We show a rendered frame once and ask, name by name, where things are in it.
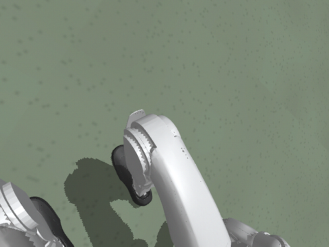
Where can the right robot hand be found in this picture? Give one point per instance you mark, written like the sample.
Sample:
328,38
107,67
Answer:
241,234

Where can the right robot arm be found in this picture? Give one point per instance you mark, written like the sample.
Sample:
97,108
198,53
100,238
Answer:
264,239

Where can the right robot foot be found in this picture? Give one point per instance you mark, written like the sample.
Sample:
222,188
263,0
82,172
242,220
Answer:
118,159

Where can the left robot foot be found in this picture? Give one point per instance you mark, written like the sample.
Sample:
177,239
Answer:
51,219

